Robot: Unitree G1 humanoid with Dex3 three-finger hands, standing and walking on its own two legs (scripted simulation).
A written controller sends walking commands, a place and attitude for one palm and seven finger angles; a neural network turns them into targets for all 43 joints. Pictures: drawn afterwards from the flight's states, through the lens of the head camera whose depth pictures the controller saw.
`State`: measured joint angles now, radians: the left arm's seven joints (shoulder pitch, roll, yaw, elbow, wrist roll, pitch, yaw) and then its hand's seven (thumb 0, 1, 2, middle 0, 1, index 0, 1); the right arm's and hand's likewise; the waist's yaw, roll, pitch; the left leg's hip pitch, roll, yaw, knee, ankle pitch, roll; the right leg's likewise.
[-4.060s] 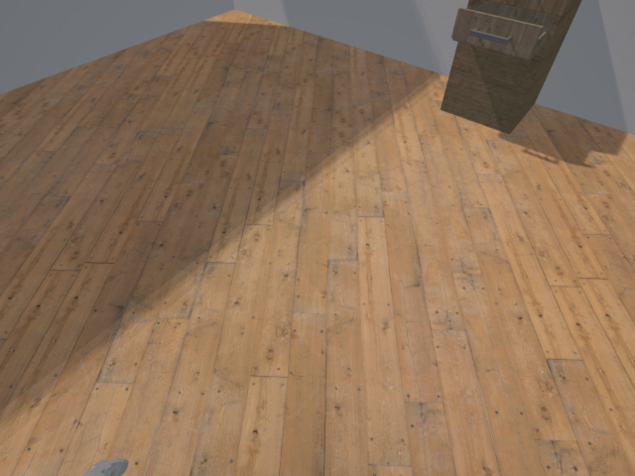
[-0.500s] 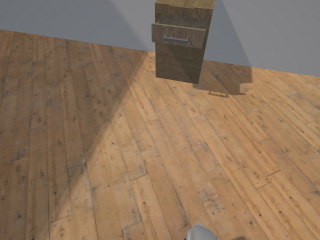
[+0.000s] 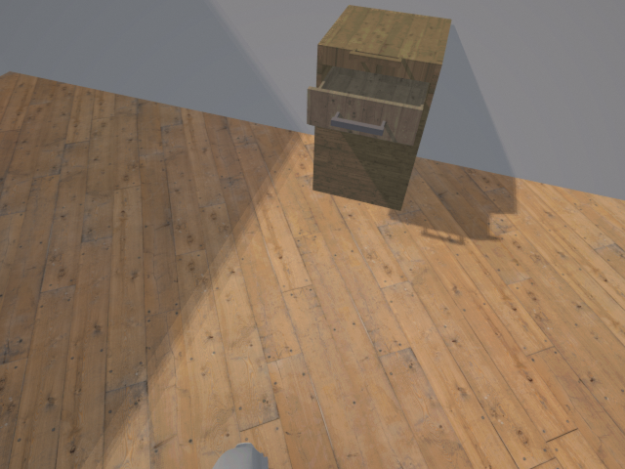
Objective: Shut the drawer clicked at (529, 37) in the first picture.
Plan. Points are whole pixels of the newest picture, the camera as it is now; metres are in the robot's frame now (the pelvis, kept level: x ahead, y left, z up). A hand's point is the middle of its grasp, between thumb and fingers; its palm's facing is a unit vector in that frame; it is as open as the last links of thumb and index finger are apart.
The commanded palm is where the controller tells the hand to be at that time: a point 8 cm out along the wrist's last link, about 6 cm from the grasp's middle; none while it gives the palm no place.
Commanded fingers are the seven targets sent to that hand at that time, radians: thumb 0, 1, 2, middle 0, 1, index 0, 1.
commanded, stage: walk to a spot facing it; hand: left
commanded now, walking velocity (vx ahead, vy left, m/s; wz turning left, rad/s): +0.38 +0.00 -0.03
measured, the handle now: (358, 122) +1.19 -0.06 -0.22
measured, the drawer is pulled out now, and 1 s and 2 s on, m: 0.19 0.19 0.19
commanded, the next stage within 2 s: turn to face it in 0.84 s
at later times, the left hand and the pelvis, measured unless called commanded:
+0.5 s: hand (210, 361) +0.31 +0.20 -0.16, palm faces -0.08 -0.98 -0.20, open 7.4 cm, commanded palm none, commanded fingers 0.00 0.90 0.90 -0.20 -0.30 -0.20 -0.30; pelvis +0.21 +0.02 +0.00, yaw -6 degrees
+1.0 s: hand (249, 320) +0.40 +0.16 -0.18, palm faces +0.06 -0.98 -0.16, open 7.3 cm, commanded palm none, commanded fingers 0.00 0.90 0.90 -0.20 -0.30 -0.20 -0.30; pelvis +0.42 -0.02 -0.01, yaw +0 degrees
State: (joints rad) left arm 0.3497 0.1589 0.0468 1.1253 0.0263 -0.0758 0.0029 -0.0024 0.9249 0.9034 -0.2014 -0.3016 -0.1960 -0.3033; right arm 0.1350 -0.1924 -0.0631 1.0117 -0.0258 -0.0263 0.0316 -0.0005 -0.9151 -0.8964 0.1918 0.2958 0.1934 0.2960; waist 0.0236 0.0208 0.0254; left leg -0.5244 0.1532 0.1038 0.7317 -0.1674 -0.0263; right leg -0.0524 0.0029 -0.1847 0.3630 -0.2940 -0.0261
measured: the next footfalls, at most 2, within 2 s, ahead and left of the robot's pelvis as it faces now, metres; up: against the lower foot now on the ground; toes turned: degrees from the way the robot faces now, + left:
left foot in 0.10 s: +0.19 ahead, +0.14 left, +0.00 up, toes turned +10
right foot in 0.60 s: +0.38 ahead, -0.14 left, +0.00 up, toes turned -16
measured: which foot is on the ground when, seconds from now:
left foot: up 0.00-0.08, down 0.10-0.60, up 0.62-1.00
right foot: down 0.00-0.10, up 0.12-0.58, down 0.60-1.00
